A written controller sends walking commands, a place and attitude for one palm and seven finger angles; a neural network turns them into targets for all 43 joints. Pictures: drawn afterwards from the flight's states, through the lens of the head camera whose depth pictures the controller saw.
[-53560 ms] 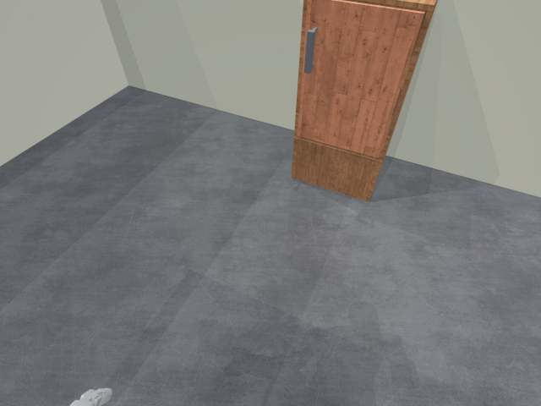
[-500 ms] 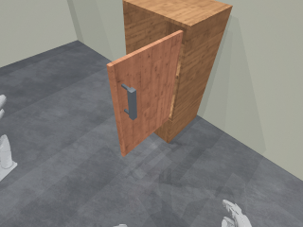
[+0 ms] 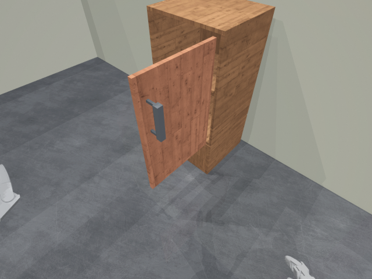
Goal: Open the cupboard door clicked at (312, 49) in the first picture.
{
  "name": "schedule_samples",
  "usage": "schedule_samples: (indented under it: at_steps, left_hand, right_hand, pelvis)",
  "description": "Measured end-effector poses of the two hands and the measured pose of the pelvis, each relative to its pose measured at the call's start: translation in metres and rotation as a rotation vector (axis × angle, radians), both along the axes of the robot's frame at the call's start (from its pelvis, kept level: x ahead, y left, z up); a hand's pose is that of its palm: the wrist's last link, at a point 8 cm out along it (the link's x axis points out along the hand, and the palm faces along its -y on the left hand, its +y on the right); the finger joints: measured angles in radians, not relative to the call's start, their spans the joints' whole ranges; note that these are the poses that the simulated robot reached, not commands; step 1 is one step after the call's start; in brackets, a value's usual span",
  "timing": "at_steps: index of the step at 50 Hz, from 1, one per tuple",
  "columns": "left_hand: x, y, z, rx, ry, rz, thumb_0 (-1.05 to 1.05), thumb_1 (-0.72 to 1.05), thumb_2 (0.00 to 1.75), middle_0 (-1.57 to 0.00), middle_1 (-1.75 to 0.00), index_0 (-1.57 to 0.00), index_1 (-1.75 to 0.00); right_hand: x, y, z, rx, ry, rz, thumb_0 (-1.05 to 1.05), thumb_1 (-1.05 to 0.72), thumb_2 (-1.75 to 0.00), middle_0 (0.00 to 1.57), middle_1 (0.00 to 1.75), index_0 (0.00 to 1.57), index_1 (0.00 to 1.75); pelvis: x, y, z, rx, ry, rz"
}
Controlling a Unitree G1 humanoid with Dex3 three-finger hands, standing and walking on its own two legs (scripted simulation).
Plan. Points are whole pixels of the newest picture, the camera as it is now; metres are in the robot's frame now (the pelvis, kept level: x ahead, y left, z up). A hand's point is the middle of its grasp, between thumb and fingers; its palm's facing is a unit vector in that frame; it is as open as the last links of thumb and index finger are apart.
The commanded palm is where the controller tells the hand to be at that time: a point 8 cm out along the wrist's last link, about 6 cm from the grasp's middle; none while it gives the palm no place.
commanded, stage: let the arm hang, fingers relaxed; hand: left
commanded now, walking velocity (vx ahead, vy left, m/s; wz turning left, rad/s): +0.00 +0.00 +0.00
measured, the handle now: (155, 120) +0.61 +0.14 -0.03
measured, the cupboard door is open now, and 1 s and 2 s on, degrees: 89 89 89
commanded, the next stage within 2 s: look to check the result in 1.20 s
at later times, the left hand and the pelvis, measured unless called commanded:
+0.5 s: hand out of the picture -0.06 +0.20 -0.18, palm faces +0.09 -0.98 -0.17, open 7.0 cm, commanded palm none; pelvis -0.05 +0.01 +0.00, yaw +3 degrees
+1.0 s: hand out of the picture -0.09 +0.18 -0.17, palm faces +0.08 -0.98 -0.18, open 7.4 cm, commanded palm none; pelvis -0.05 +0.03 +0.01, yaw +2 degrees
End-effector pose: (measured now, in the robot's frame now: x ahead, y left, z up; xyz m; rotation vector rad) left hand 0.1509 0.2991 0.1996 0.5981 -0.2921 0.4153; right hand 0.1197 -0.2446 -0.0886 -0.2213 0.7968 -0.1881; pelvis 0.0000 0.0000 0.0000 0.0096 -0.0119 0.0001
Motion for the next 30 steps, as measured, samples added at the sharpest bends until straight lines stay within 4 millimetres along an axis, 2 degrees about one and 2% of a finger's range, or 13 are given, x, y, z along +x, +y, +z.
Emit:
schedule_samples:
  at_steps: [5,6,7,9,12,14,16,19,21,24,27,30]
  left_hand:
    - [0.001,0.003,-0.015,-0.066,0.061,0.03,0.01,0.89,0.9,-0.21,-0.3,-0.21,-0.3]
    - [0.002,0.002,-0.024,-0.063,0.1,0.014,0.01,0.89,0.9,-0.21,-0.3,-0.2,-0.3]
    - [0.006,0.002,-0.042,-0.081,0.178,0.001,0.01,0.9,0.9,-0.21,-0.3,-0.2,-0.3]
    - [0.009,0.002,-0.096,-0.163,0.399,-0.001,0.01,0.9,0.9,-0.21,-0.3,-0.2,-0.3]
    - [-0.009,-0.008,-0.189,-0.321,0.751,0.024,0.01,0.9,0.9,-0.2,-0.3,-0.2,-0.3]
    - [-0.036,-0.022,-0.243,-0.425,0.951,0.04,0.01,0.91,0.9,-0.2,-0.3,-0.2,-0.29]
    - [-0.069,-0.042,-0.288,-0.528,1.122,0.054,0.01,0.91,0.9,-0.2,-0.3,-0.2,-0.29]
    - [-0.125,-0.07,-0.333,-0.667,1.333,0.081,0.01,0.92,0.9,-0.2,-0.3,-0.2,-0.29]
    - [-0.156,-0.066,-0.344,-0.72,1.386,0.166,0.0,0.98,0.9,-0.21,-0.3,-0.2,-0.3]
    - [-0.201,-0.057,-0.349,-0.742,1.495,0.235,-0.01,1.0,0.9,-0.21,-0.3,-0.2,-0.3]
    - [-0.242,-0.049,-0.344,-0.748,1.592,0.308,-0.01,0.98,0.9,-0.21,-0.3,-0.2,-0.3]
    - [-0.273,-0.042,-0.335,-0.74,1.661,0.374,0.0,0.96,0.9,-0.21,-0.3,-0.2,-0.29]
  right_hand:
    - [0.008,0.01,0.003,0.028,-0.043,0.018,0.01,-0.91,-0.89,0.21,0.3,0.2,0.3]
    - [0.01,0.011,0.003,0.04,-0.051,0.038,0.01,-0.91,-0.89,0.2,0.3,0.2,0.3]
    - [0.011,0.012,-0.001,0.051,-0.042,0.062,0.01,-0.91,-0.89,0.2,0.3,0.2,0.3]
    - [0.009,0.011,-0.011,0.06,-0.005,0.087,0.01,-0.91,-0.89,0.21,0.3,0.2,0.3]
    - [-0.003,0.008,-0.022,0.055,0.061,0.084,0.01,-0.91,-0.89,0.21,0.3,0.2,0.3]
    - [-0.018,0.006,-0.025,0.042,0.115,0.074,0.01,-0.91,-0.89,0.21,0.3,0.2,0.3]
    - [-0.039,0.005,-0.026,0.022,0.186,0.063,0.01,-0.91,-0.89,0.21,0.3,0.2,0.3]
    - [-0.075,0.006,-0.026,-0.007,0.314,0.044,0.01,-0.91,-0.89,0.21,0.3,0.2,0.3]
    - [-0.1,0.007,-0.027,-0.02,0.405,0.038,0.01,-0.91,-0.89,0.2,0.3,0.2,0.3]
    - [-0.132,0.012,-0.03,-0.021,0.521,0.024,0.01,-0.91,-0.89,0.2,0.3,0.2,0.3]
    - [-0.156,0.02,-0.036,0.001,0.593,0.005,0.01,-0.91,-0.89,0.2,0.3,0.2,0.3]
    - [-0.172,0.031,-0.043,0.038,0.63,-0.011,0.01,-0.91,-0.89,0.2,0.3,0.2,0.3]
  pelvis:
    - [-0.012,0.002,0.002,-0.003,-0.006,-0.006]
    - [-0.015,0.003,0.002,-0.007,0.0,0.0]
    - [-0.019,0.004,0.002,-0.011,0.005,0.004]
    - [-0.025,0.007,-0.001,-0.019,0.009,0.011]
    - [-0.033,0.011,-0.004,-0.02,0.002,0.024]
    - [-0.037,0.011,-0.006,-0.018,-0.009,0.031]
    - [-0.04,0.011,-0.006,-0.017,-0.021,0.036]
    - [-0.044,0.01,-0.004,-0.022,-0.032,0.043]
    - [-0.047,0.009,-0.001,-0.03,-0.032,0.052]
    - [-0.052,0.01,0.002,-0.04,-0.03,0.059]
    - [-0.055,0.015,0.005,-0.044,-0.03,0.059]
    - [-0.057,0.02,0.007,-0.042,-0.031,0.055]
